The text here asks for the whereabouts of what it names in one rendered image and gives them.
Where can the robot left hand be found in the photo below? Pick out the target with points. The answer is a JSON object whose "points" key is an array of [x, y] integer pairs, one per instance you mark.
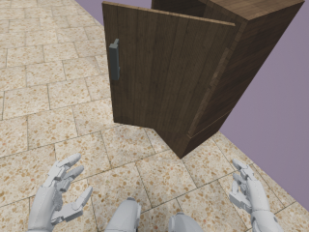
{"points": [[43, 214]]}

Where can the robot thigh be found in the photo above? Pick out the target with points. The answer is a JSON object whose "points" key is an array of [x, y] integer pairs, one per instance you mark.
{"points": [[183, 223], [126, 218]]}

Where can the robot right thigh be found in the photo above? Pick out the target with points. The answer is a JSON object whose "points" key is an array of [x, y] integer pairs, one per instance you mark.
{"points": [[183, 223]]}

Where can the robot right hand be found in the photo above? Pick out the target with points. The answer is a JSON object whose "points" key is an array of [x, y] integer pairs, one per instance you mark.
{"points": [[252, 196]]}

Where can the cupboard door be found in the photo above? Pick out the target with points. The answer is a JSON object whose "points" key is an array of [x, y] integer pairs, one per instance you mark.
{"points": [[166, 61]]}

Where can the robot left thigh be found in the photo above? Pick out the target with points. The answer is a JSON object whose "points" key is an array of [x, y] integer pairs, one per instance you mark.
{"points": [[126, 218]]}

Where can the handle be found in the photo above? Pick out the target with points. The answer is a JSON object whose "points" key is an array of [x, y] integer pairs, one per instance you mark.
{"points": [[114, 60]]}

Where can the robot right forearm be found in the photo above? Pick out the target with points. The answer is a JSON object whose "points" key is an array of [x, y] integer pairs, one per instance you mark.
{"points": [[264, 221]]}

